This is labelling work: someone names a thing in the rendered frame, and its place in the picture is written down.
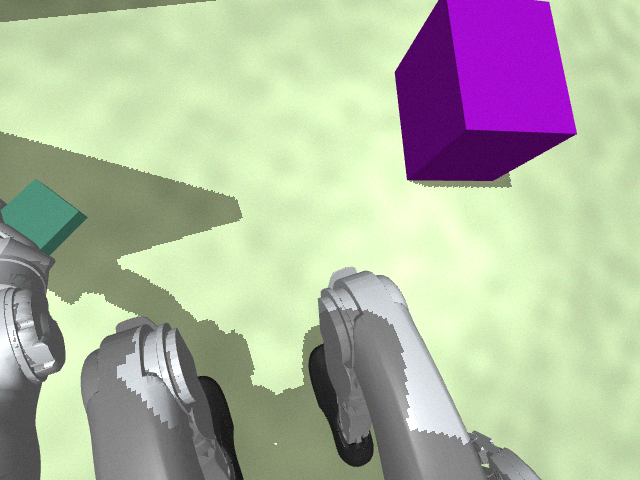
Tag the right robot hand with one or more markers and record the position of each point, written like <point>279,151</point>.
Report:
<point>503,463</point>

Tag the left robot hand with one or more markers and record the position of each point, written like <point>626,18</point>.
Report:
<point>2,205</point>

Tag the right robot foot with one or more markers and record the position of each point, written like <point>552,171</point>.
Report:
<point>355,455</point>

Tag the left robot arm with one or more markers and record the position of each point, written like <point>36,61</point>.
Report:
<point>31,348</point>

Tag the left robot foot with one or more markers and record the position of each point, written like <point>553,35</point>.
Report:
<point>222,423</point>

